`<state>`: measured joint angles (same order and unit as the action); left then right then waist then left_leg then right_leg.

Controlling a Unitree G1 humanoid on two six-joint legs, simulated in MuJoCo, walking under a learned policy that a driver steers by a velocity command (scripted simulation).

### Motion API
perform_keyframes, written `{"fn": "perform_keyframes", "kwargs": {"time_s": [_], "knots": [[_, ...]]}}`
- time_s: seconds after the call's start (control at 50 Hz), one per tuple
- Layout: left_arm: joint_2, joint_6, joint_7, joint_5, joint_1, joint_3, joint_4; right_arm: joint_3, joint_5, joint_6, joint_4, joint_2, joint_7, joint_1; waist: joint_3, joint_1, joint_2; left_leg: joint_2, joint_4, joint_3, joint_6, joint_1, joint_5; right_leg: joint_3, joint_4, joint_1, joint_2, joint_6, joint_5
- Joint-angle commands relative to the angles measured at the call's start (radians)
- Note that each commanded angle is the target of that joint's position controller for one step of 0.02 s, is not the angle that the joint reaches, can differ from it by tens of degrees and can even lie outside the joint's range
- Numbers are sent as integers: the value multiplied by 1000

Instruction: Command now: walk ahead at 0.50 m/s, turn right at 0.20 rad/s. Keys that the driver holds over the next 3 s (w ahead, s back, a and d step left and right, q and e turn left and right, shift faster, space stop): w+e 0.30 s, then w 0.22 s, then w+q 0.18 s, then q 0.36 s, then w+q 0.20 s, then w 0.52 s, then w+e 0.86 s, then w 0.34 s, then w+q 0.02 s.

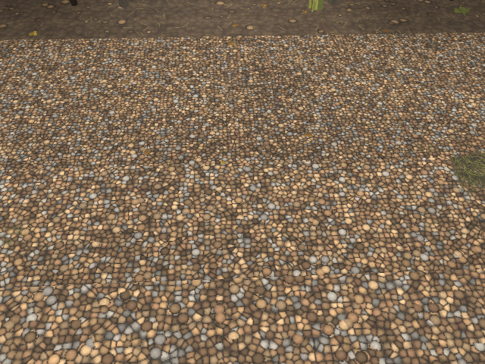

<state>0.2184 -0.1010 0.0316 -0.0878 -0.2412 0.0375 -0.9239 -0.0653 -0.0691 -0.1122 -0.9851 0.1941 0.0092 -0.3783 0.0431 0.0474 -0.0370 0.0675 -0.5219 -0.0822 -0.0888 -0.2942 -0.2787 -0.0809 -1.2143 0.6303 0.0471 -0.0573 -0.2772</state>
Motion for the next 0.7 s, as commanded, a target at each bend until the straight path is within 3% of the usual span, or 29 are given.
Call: {"fn": "perform_keyframes", "kwargs": {"time_s": [0.02, 0.04, 0.06, 0.08, 0.1, 0.12, 0.14, 0.16, 0.2, 0.22, 0.28, 0.32, 0.36, 0.38, 0.4, 0.42, 0.44, 0.46, 0.48, 0.5, 0.52, 0.54, 0.56, 0.58, 0.6, 0.62, 0.64, 0.66, 0.7], "knots": [[-15, 15, 22, -4, -59, -10, 19, 7, -17, -14, 20, 26, -4, -53, -43, -16, 63, -274, 235, 216, -201, -10, 230, -5, 103, 129, 65, 18, 180], [-41, 11, 48, -24, -99, -27, 3, 10, -42, -9, 14, 25, -10, -70, -35, -26, 59, -260, 179, 187, -184, -34, 221, -1, 62, 123, 75, 5, 303], [-31, 6, 63, -21, -84, -25, 6, 15, -48, -5, 12, 23, -9, -86, -43, -18, 50, -265, 163, 168, -185, -50, 237, 8, 64, 151, 75, 3, 353], [-19, -1, 62, -30, -22, -28, 35, 37, -43, -17, 1, -25, -21, -102, -39, 1, 24, -262, 148, 175, -158, 71, 196, -73, 230, 260, 102, 3, 515], [2, -4, 61, -29, 12, -26, 42, 48, -28, -20, -1, -22, -30, -129, -37, 15, 58, -263, 106, 175, -158, 120, 182, -58, 323, 297, 106, 9, 640], [18, -9, 52, -18, 44, -24, 43, 63, -20, -27, 9, -38, -35, -132, -34, 31, 39, -220, 40, 112, -139, 81, 143, -39, 481, 223, 105, 21, 816], [5, 1, 47, -14, 65, -26, 55, 67, -24, -25, -4, -12, -30, -173, -31, 39, 62, -201, 24, 65, -136, -11, 80, 33, 517, 108, 82, 14, 889], [1, 13, 46, -14, 71, -27, 61, 77, -34, -16, -20, -16, -16, -212, -69, 40, 105, -217, 35, 75, -144, -89, 4, 64, 476, 32, 73, 5, 868], [31, 27, 47, -24, 112, -22, 90, 98, -31, -15, -39, -30, -2, -265, -155, 43, 78, -280, 0, 138, -161, -57, -28, 40, 490, 89, 77, -8, 819], [38, 29, 44, -21, 150, -21, 111, 105, -29, -18, -52, -33, -2, -288, -179, 48, 61, -307, -18, 164, -161, 12, 1, 26, 525, 138, 80, -12, 780], [26, 40, 44, -12, 276, -33, 152, 104, 3, -19, -86, -4, -17, -347, -240, 98, 50, -317, -87, 163, -139, 200, 21, 68, 693, 198, 89, -3, 649], [35, 42, 47, 0, 307, -31, 151, 102, -4, -9, -101, 14, -12, -350, -243, 99, 57, -309, -107, 139, -121, 132, 46, 97, 693, 40, 85, -3, 647], [46, 45, 46, -12, 344, -28, 153, 91, 17, -2, -114, 36, -18, -357, -269, 105, 27, -295, -135, 135, -102, 204, 108, 120, 808, 9, 77, -8, 574], [49, 48, 41, -15, 312, -32, 130, 79, 15, 11, -121, 71, -19, -346, -265, 103, 10, -290, -196, 142, -90, 246, 137, 99, 887, -49, 89, -10, 556], [64, 45, 31, -18, 180, -25, 70, 74, 3, 22, -137, 79, -11, -348, -241, 65, -13, -282, -324, 148, -76, 257, 184, 70, 948, -171, 108, -12, 611], [124, 28, 16, -11, -18, 4, 1, 71, -8, 26, -140, 99, 11, -337, -172, -10, -53, -228, -496, 94, -49, 190, 251, 128, 985, -427, 72, -23, 700], [192, 9, 6, -3, -270, 42, -60, 75, -41, 33, -142, 100, 43, -336, -73, -114, -101, -158, -712, 7, 22, -39, 247, 191, 931, -853, 51, -75, 886], [267, 27, 19, -11, -494, 61, -103, 100, -37, 36, -129, -37, 81, -408, 254, -139, -266, -33, -1182, -3, 124, -392, -398, -2, 524, -1448, 227, -318, 1404], [269, 47, 32, 3, -593, 67, -141, 86, 4, 30, -26, 48, 111, -238, 419, -252, -172, 1, -1429, 79, 143, -532, -575, -161, 459, -1617, 334, -397, 1447], [206, 54, 12, -5, -577, 60, -123, 79, 26, 4, 65, 72, 118, -11, 264, -306, -37, -58, -1373, 105, 130, -752, -528, -187, 555, -1497, 357, -354, 1136], [220, 56, 9, 11, -447, 61, -98, 71, 33, -16, 112, 89, 110, 55, 138, -239, 17, -133, -1270, 110, 94, -733, -473, -163, 678, -1214, 347, -317, 852], [139, 34, -4, 19, -258, 29, -36, 67, 13, -37, 137, 76, 68, 119, -1, -151, 98, -196, -896, 172, 55, -678, -216, -154, 799, -915, 312, -275, 743], [132, 30, 10, 7, -177, 21, -8, 64, 0, -42, 135, 63, 48, 93, -90, -70, -13, -230, -789, 161, 47, -547, -150, -123, 831, -658, 329, -296, 803], [79, 26, 16, 8, -126, 2, 23, 57, -2, -24, 81, 44, 48, 41, -126, -26, 25, -244, -575, 131, 44, -362, -72, -63, 967, -401, 303, -308, 757], [105, 16, 19, 13, -106, 5, 32, 66, -15, -2, 67, -1, 55, 3, -134, 15, -14, -242, -503, 119, 46, -282, 14, -36, 1015, -312, 276, -298, 700], [105, 4, 24, 22, -94, 7, 32, 74, -15, 13, 66, -15, 58, -18, -118, 36, 7, -244, -395, 124, 42, -258, 68, -38, 1032, -297, 272, -278, 626], [131, -9, 27, 32, -81, 21, 38, 79, -13, 22, 70, -16, 56, -10, -96, 37, 14, -234, -306, 118, 36, -236, 99, -11, 1035, -319, 260, -270, 628], [146, -15, 30, 21, -67, 29, 39, 86, -12, 27, 79, -7, 60, 6, -89, 35, 18, -233, -249, 135, 28, -223, 139, 5, 1036, -341, 274, -254, 643], [147, -15, 30, 5, -62, 35, 33, 85, 6, 23, 104, 27, 63, 95, -87, 9, 34, -209, -196, 145, 9, -253, 287, 65, 1009, -419, 258, -215, 634]]}}
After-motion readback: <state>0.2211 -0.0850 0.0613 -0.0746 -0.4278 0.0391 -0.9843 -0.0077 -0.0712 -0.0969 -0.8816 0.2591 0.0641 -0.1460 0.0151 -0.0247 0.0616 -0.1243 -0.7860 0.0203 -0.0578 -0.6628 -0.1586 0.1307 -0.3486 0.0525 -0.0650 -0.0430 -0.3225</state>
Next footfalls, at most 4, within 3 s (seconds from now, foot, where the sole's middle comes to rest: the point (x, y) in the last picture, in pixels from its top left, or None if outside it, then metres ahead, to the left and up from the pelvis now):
0.44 right None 0.39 -0.20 -0.95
0.82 left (245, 310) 0.77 -0.03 -0.95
1.28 right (306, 315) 0.74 -0.23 -0.95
1.84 left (206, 259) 1.09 0.12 -1.14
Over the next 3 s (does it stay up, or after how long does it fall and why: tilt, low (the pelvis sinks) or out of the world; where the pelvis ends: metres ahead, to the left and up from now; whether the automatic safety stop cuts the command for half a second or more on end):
stays up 1.67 -0.05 -0.46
